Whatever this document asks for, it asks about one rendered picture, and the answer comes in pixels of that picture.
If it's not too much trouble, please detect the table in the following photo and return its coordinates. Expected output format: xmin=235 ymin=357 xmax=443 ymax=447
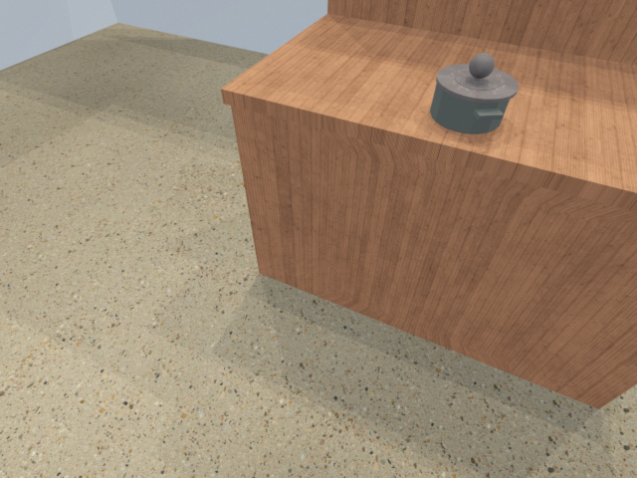
xmin=221 ymin=0 xmax=637 ymax=409

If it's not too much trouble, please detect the knob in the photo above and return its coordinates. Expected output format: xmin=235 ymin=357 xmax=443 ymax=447
xmin=469 ymin=53 xmax=495 ymax=79

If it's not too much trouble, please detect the lid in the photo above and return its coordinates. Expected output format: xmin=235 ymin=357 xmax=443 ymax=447
xmin=436 ymin=64 xmax=519 ymax=103

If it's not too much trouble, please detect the pot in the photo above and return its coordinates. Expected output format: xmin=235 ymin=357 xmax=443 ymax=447
xmin=430 ymin=84 xmax=510 ymax=134

